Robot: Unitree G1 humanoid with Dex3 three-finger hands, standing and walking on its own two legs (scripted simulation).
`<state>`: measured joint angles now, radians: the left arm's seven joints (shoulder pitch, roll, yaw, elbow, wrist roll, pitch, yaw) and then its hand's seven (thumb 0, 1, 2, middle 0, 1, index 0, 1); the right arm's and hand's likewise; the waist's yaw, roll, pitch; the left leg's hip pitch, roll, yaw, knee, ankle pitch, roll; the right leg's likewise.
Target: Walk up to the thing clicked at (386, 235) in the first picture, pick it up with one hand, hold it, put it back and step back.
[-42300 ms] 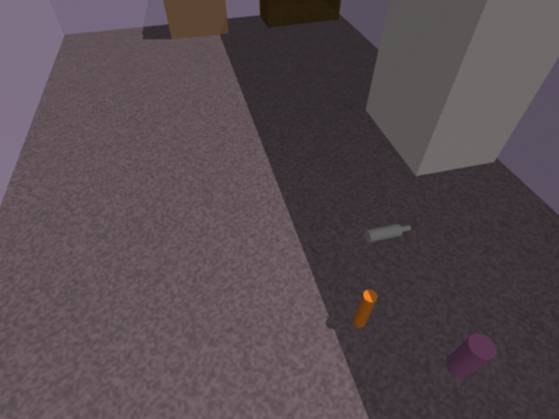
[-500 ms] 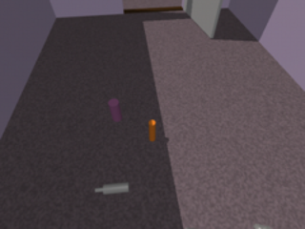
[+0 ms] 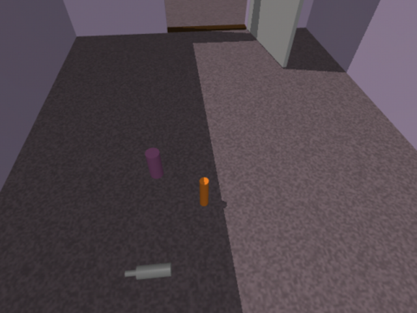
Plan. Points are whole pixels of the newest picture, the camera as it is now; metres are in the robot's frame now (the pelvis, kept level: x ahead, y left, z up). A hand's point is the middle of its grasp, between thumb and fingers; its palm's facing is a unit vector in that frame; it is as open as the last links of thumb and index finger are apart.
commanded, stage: walk up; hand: left
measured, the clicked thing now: (148, 271) +0.43 +0.27 -0.75
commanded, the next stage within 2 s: stand in 0.62 s
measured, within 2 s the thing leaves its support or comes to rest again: neither
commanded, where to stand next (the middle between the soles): +0.05 +0.00 m, yaw +1 degrees
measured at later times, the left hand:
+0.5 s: hand out of the picture +0.08 +0.26 -0.16, palm faces +0.00 -0.95 -0.32, open 7.4 cm
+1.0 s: hand out of the picture +0.09 +0.26 -0.15, palm faces -0.01 -0.94 -0.34, open 7.4 cm
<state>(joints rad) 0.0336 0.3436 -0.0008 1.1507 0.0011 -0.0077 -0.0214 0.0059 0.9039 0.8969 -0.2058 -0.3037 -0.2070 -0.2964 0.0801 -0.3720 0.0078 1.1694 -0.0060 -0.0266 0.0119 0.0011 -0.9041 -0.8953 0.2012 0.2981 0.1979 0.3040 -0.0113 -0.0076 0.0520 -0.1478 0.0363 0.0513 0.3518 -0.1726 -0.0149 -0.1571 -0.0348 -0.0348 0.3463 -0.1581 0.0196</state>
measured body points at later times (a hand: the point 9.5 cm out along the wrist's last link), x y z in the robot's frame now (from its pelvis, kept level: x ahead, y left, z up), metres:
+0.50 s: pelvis +0.01 +0.01 +0.00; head +0.02 +0.01 +0.45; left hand +0.08 +0.31 -0.13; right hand +0.10 -0.29 -0.13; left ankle +0.01 +0.13 -0.75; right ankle +0.02 -0.13 -0.75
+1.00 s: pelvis +0.02 +0.01 +0.00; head +0.03 +0.01 +0.45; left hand +0.10 +0.31 -0.13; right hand +0.10 -0.29 -0.13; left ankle +0.01 +0.13 -0.75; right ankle +0.02 -0.13 -0.75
